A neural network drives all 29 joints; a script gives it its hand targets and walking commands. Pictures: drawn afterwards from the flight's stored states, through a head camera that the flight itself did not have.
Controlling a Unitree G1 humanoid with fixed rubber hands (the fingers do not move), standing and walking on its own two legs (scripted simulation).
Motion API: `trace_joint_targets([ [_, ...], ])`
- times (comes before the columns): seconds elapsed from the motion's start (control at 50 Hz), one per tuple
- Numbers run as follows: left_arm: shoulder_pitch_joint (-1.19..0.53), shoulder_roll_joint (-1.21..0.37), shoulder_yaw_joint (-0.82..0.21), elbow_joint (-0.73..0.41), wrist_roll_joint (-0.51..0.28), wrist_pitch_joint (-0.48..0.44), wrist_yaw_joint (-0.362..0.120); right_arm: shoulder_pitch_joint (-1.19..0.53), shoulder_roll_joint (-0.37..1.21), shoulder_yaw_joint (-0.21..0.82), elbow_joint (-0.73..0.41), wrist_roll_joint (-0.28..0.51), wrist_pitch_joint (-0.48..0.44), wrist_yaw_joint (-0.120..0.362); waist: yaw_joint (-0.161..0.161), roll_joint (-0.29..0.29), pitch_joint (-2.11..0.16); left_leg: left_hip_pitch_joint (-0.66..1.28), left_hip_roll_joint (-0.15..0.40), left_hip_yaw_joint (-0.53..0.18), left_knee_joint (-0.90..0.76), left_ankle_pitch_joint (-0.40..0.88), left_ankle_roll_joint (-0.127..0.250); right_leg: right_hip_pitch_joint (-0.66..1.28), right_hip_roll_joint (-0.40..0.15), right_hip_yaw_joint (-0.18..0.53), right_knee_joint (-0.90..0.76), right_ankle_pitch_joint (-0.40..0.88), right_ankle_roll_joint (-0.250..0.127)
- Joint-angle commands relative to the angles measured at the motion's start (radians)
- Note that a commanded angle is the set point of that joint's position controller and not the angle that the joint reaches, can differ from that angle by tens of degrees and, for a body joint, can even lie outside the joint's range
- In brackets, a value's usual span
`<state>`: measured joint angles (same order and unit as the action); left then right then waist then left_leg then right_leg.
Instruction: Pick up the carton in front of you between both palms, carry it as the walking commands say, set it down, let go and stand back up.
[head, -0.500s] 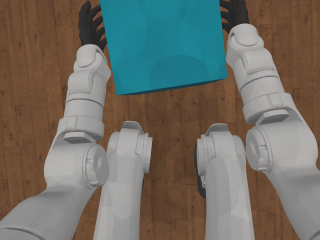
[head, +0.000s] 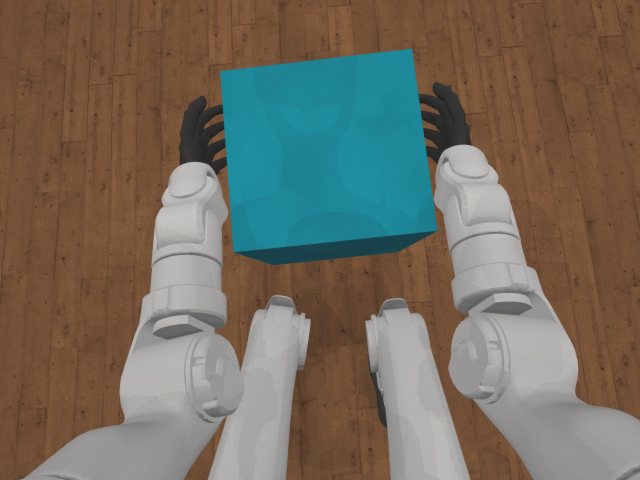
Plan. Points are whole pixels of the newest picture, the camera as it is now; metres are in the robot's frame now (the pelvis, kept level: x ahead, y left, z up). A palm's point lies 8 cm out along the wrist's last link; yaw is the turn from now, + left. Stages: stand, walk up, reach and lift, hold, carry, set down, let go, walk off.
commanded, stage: reach and lift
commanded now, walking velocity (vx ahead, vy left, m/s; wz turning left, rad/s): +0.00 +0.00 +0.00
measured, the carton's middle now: (327, 180) +0.47 +0.02 -0.13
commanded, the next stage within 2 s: none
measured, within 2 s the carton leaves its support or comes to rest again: neither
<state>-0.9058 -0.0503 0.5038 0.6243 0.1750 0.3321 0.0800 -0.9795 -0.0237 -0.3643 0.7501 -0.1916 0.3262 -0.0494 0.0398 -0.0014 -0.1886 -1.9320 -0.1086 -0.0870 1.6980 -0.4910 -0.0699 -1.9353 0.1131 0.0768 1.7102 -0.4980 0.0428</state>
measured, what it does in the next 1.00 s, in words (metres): rises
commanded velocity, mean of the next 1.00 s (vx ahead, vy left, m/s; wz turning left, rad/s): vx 0.00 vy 0.00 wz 0.00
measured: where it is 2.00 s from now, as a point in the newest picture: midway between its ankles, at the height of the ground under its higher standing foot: (332, 393)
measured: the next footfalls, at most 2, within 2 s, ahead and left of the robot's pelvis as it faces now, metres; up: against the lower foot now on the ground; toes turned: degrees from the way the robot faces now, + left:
none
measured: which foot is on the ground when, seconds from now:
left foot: down 0.00-1.00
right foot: down 0.00-1.00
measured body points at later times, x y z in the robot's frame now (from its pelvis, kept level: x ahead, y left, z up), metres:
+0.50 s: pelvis +0.05 +0.00 +0.14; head +0.18 +0.00 +0.57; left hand +0.44 +0.17 +0.10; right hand +0.45 -0.14 +0.09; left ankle +0.11 +0.13 -0.48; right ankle +0.10 -0.12 -0.48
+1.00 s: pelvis +0.10 +0.00 +0.25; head +0.10 +0.00 +0.70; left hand +0.41 +0.16 +0.25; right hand +0.41 -0.15 +0.24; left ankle +0.11 +0.13 -0.48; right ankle +0.10 -0.12 -0.48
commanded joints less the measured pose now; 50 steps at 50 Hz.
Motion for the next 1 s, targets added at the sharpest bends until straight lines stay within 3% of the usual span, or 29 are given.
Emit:
trace_joint_targets([
  [0.0, -0.623, -1.056, -0.633, 0.030, -0.166, 0.008, -0.271, -0.576, 1.099, 0.519, -0.048, 0.167, -0.017, 0.236, 0.013, -0.034, -1.002, 0.605, -0.067, 0.156, -0.214, 0.188, 0.027, 0.633, 0.067, -0.130, -0.230, 0.167, -0.023],
  [0.12, -0.508, -1.080, -0.686, 0.022, -0.184, 0.007, -0.265, -0.471, 1.124, 0.572, -0.081, 0.186, -0.015, 0.232, 0.006, -0.038, -0.931, 0.713, -0.067, 0.133, -0.305, 0.205, 0.026, 0.734, 0.067, -0.113, -0.323, 0.186, -0.020],
  [0.38, -0.255, -1.091, -0.678, 0.061, -0.134, -0.032, -0.255, -0.222, 1.140, 0.551, -0.064, 0.146, -0.052, 0.223, -0.007, -0.011, -0.696, 0.969, -0.050, 0.075, -0.563, 0.232, 0.040, 0.984, 0.049, -0.050, -0.582, 0.224, -0.032],
  [0.66, 0.021, -1.084, -0.735, 0.012, -0.109, -0.040, -0.263, 0.043, 1.144, 0.617, -0.144, 0.129, -0.059, 0.220, -0.016, -0.011, -0.512, 1.332, -0.016, 0.016, -0.866, 0.392, 0.054, 1.345, 0.015, 0.009, -0.887, 0.391, -0.034],
  [0.84, 0.166, -1.084, -0.794, -0.066, -0.119, 0.036, -0.280, 0.194, 1.145, 0.675, -0.230, 0.145, 0.019, 0.237, -0.026, -0.002, -0.356, 1.593, 0.003, -0.005, -1.076, 0.534, 0.055, 1.588, -0.008, 0.024, -1.095, 0.529, -0.032],
  [0.98, 0.227, -1.084, -0.850, -0.173, -0.143, 0.148, -0.298, 0.257, 1.142, 0.720, -0.340, 0.169, 0.137, 0.255, -0.036, 0.002, -0.219, 1.753, 0.018, -0.006, -1.218, 0.557, 0.051, 1.752, -0.023, 0.025, -1.238, 0.551, -0.031],
])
